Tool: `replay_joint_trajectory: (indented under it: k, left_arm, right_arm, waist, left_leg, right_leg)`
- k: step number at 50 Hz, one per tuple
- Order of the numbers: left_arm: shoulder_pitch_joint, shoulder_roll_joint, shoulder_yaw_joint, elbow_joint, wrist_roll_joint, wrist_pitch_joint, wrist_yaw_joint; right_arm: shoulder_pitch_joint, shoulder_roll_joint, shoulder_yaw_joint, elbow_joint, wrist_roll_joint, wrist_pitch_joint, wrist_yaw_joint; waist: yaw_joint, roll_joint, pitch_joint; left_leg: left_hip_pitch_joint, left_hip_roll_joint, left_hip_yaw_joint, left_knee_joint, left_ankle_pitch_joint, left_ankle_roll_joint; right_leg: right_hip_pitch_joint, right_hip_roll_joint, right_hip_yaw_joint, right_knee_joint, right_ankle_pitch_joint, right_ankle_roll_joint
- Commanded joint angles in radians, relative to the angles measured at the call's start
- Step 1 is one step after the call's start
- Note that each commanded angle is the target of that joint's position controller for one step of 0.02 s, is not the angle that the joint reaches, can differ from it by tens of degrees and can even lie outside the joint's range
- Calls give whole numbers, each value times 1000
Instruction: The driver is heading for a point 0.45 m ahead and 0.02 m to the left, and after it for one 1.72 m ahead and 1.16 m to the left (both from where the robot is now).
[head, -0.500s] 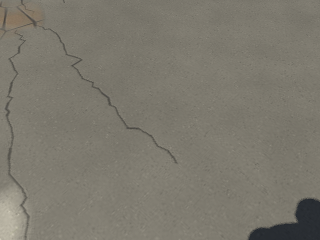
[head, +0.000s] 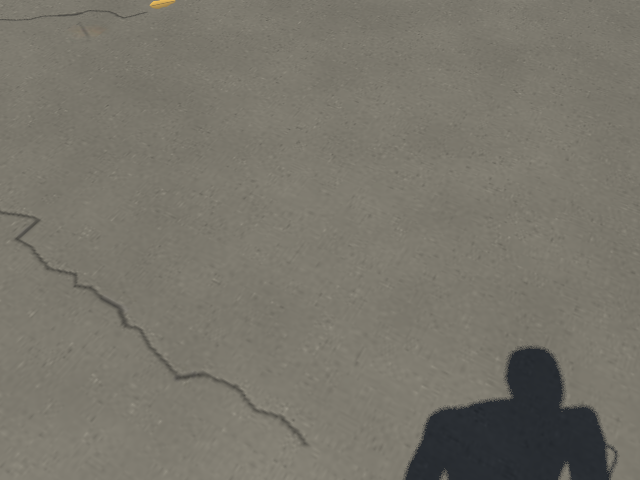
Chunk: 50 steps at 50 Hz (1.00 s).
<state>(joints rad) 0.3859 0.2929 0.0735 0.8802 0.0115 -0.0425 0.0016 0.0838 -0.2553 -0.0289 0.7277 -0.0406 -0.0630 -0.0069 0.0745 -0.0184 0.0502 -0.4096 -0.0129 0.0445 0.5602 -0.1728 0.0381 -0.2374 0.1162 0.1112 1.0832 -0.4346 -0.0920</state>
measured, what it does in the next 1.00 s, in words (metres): walks ahead: right foot, then left foot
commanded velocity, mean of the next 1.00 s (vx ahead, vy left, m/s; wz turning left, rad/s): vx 0.50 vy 0.00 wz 0.04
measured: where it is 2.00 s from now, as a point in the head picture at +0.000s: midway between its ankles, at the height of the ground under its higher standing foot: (323, 265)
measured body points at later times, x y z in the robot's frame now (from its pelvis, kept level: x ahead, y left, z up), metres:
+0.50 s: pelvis +0.25 -0.05 +0.01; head +0.28 -0.07 +0.45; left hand +0.46 +0.16 -0.09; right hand +0.19 -0.30 -0.14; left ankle +0.12 +0.09 -0.65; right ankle +0.30 -0.13 -0.73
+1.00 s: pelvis +0.51 -0.04 -0.01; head +0.54 -0.03 +0.44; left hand +0.46 +0.21 -0.16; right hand +0.71 -0.26 -0.12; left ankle +0.59 +0.02 -0.73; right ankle +0.32 -0.15 -0.67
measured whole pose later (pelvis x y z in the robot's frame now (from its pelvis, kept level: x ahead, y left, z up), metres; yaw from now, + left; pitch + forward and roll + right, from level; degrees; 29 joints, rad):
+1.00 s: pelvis +0.51 -0.04 -0.01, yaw +8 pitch +1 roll +0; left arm 0.38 0.23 0.04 0.95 0.02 -0.06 0.02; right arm 0.09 -0.24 -0.05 0.77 -0.04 -0.03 0.04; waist 0.03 0.00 0.06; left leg -0.46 -0.06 0.12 0.63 -0.18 0.16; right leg -0.06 -0.07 -0.22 0.87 -0.47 -0.01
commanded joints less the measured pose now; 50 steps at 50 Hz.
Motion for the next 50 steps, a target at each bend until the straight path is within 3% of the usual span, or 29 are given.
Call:
replay_joint_trajectory:
  k: [1,3,7,12,16,18,19,20,21,22,23,24,25,26,27,28,32,37,41,44,46,47,48,49,50]
  left_arm:
    - [-17,77,12,-78,19,3,-19]
    - [-16,57,8,-86,25,27,-36]
    - [-116,26,-6,-130,29,34,-54]
    - [-300,-6,-35,-184,27,19,-67]
    - [-393,7,-44,-214,29,11,-65]
    - [-376,21,-41,-210,35,4,-56]
    - [-312,28,-36,-188,40,-4,-49]
    - [-170,44,-25,-136,48,-16,-41]
    - [2,104,-4,-90,65,-24,-27]
    - [74,221,23,-86,69,-22,-11]
    - [66,213,30,-85,22,-11,-1]
    - [-11,155,14,-84,14,-13,1]
    - [-66,89,-4,-82,15,-22,-3]
    - [-104,51,-14,-81,16,-32,-3]
    - [-125,24,-23,-75,11,-39,-1]
    - [-122,18,-25,-70,13,-47,1]
    - [-76,44,-14,-35,5,-73,4]
    - [-36,37,-17,-5,5,-73,8]
    - [32,59,-13,31,8,-65,19]
    - [36,86,-9,44,13,-52,27]
    - [20,120,-1,43,17,-37,33]
    - [15,134,4,39,17,-27,33]
    - [-7,136,4,22,13,-23,29]
    - [18,36,-17,-37,-2,-30,16]
    - [-36,62,-10,-89,2,-41,4]
  right_arm:
    - [131,-84,-30,-12,5,-6,-5]
    - [165,-86,-30,17,15,-24,-1]
    - [226,-99,-35,56,21,-52,14]
    - [265,-108,-36,95,25,-48,23]
    - [348,-143,-43,141,27,-34,19]
    - [363,-160,-46,160,26,-20,16]
    - [363,-164,-46,168,28,-13,14]
    - [367,-151,-40,174,33,-7,13]
    - [356,-118,-26,148,35,-8,13]
    - [416,0,2,91,55,-11,27]
    - [365,-113,-31,104,36,-1,12]
    - [306,-117,-37,92,39,-1,12]
    - [292,-93,-30,96,44,-6,17]
    - [297,-85,-33,112,39,3,19]
    - [322,-75,-33,126,22,18,24]
    - [339,-62,-33,138,15,31,31]
    - [243,-39,-38,110,13,52,49]
    - [78,-21,-28,54,12,50,59]
    - [-47,-13,-14,-1,6,46,72]
    - [-41,-28,-19,-15,3,46,70]
    - [62,-55,-33,7,1,46,60]
    - [168,-78,-47,36,-1,39,54]
    - [323,-126,-71,83,-12,31,41]
    - [374,-251,-107,86,-15,35,24]
    - [349,-295,-116,68,18,43,28]
  waist:
    - [-76,81,-53]
    - [-60,129,-43]
    - [-63,114,-31]
    - [-92,111,3]
    - [-117,115,14]
    - [-103,122,2]
    - [-70,118,-33]
    - [-8,82,-111]
    - [59,15,-229]
    - [41,-234,-345]
    - [57,-143,-333]
    - [20,-85,-196]
    - [-16,-53,-119]
    - [-45,-49,-76]
    - [-73,-70,-54]
    - [-84,-74,-54]
    - [-91,-44,-5]
    - [-66,-39,39]
    - [-28,-37,63]
    - [-47,-53,35]
    - [-99,-81,-38]
    - [-143,-77,-102]
    - [-223,-23,-184]
    - [-201,171,-278]
    - [-182,188,-347]
  left_leg:
    - [311,309,-367,-335,-80,121]
    - [258,275,-242,-361,66,107]
    - [278,276,-139,-407,195,141]
    - [265,220,7,-428,250,119]
    - [349,261,5,-395,326,113]
    - [409,277,9,-319,471,107]
    - [422,268,27,-219,604,98]
    - [384,229,68,-43,646,78]
    - [223,191,94,194,422,53]
    - [-164,25,117,559,-233,5]
    - [-255,6,-38,695,-353,17]
    - [-287,53,-88,702,-280,32]
    - [-255,85,-90,638,-213,34]
    - [-209,103,-90,584,-177,30]
    - [-162,111,-90,557,-153,20]
    - [-134,105,-86,557,-131,13]
    - [-233,114,-84,520,-3,-5]
    - [-279,105,-36,309,158,-12]
    - [-251,83,48,139,166,26]
    - [-172,23,104,77,55,80]
    - [-42,-48,135,67,-60,128]
    - [86,-79,126,25,-86,156]
    - [322,-53,43,-58,-67,199]
    - [616,231,-381,-89,-114,312]
    - [716,369,-821,-247,-17,418]
  right_leg:
    - [-343,-136,-13,120,105,18]
    - [-312,-150,-32,101,123,28]
    - [-402,-155,-20,20,208,42]
    - [-347,-154,-102,-315,370,60]
    - [-278,-150,-171,-466,325,33]
    - [-224,-125,-191,-520,244,3]
    - [-131,-96,-204,-566,229,-15]
    - [56,-70,-211,-633,262,-39]
    - [308,-205,-60,-641,195,-80]
    - [603,-531,423,-724,149,-200]
    - [535,-549,509,-783,223,-218]
    - [428,-495,329,-781,296,-188]
    - [304,-446,215,-818,362,-149]
    - [224,-404,131,-853,380,-105]
    - [159,-373,70,-884,397,-79]
    - [132,-365,36,-905,420,-74]
    - [134,-360,-78,-969,466,-76]
    - [168,-332,-213,-967,549,-59]
    - [260,-357,-278,-932,667,-45]
    - [346,-373,-329,-807,994,-24]
    - [375,-378,-353,-604,1256,-17]
    - [341,-377,-355,-430,1233,-14]
    - [191,-352,-366,-175,1025,13]
    - [-181,-228,-369,195,354,64]
    - [-425,-65,-160,398,-103,89]
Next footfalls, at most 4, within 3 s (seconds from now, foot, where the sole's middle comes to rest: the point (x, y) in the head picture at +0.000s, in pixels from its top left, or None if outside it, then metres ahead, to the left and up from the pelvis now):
0.42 right None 0.34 -0.14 -0.76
0.96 left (339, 397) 0.63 0.03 -0.76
1.48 right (381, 272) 0.97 -0.06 -0.76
2.00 left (251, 238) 1.05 0.28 -0.76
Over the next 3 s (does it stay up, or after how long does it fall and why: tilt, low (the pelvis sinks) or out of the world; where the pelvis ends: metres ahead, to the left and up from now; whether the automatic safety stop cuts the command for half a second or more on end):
stays up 1.29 0.57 0.01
